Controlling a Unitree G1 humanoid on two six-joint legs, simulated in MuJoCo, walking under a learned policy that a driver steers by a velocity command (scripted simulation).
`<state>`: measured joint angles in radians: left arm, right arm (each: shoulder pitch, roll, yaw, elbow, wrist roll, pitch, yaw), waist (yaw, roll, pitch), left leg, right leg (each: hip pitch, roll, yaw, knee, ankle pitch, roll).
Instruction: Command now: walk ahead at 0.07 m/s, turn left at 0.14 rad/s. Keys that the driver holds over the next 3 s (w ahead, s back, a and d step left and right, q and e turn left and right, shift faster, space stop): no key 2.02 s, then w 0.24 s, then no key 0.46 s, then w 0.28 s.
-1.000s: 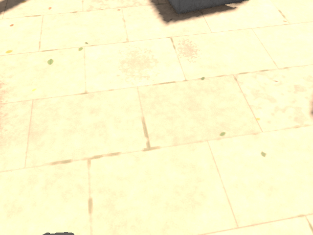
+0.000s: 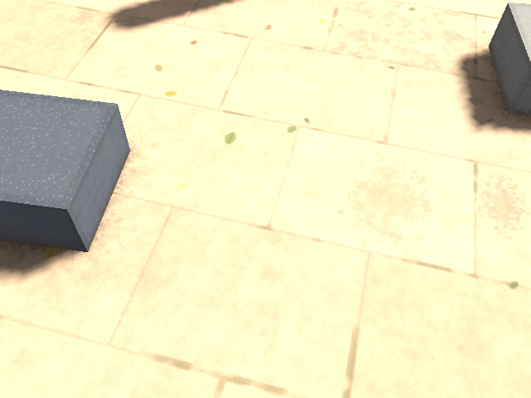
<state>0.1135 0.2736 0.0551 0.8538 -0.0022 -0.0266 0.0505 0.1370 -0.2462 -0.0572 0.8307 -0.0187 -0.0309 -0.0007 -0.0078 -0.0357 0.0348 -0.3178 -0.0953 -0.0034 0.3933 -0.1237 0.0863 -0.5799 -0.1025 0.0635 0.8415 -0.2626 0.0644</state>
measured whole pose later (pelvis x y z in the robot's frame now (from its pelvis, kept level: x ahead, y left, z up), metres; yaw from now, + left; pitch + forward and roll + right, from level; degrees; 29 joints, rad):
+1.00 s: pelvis +0.05 -0.04 +0.00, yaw +0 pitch -2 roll +0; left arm 0.18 0.21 0.04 1.08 0.00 -0.01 0.04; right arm 0.19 -0.20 -0.04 1.06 0.00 0.00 -0.04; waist 0.01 0.00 0.05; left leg -0.20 -0.02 -0.03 0.52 -0.29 0.01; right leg -0.23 -0.01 0.00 0.52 -0.26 0.01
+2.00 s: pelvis +0.05 -0.05 +0.00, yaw +0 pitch -1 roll +0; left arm 0.26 0.17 0.02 1.10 0.00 -0.01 0.04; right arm 0.28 -0.17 -0.01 1.10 0.00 -0.01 -0.04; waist 0.00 0.00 0.04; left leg -0.21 -0.01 -0.03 0.51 -0.29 0.00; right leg -0.25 0.00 0.00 0.51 -0.25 0.00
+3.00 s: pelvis +0.23 -0.01 +0.00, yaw +1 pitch +1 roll -1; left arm 0.21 0.26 0.07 1.02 -0.04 -0.03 0.03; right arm 0.30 -0.21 -0.06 1.06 0.00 -0.07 -0.03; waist -0.02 -0.03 -0.05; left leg -0.26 0.02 0.05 0.53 -0.30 0.06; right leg -0.35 0.00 -0.03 0.60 -0.34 -0.05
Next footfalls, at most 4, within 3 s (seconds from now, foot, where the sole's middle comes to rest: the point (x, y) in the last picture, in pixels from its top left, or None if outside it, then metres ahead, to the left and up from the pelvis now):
0.10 right None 0.11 -0.17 -0.78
2.62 right None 0.30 -0.14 -0.78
2.96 left None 0.25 0.09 -0.78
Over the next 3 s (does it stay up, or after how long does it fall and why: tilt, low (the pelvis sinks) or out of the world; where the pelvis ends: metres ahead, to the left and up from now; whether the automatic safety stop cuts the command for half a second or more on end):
stays up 0.23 -0.01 0.00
